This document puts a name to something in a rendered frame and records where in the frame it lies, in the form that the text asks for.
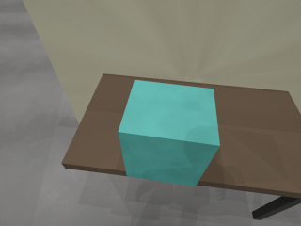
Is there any carton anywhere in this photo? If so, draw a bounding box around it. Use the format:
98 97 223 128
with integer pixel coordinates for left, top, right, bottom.
118 80 220 186

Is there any table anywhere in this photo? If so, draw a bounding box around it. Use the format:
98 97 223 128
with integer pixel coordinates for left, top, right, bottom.
61 73 301 220

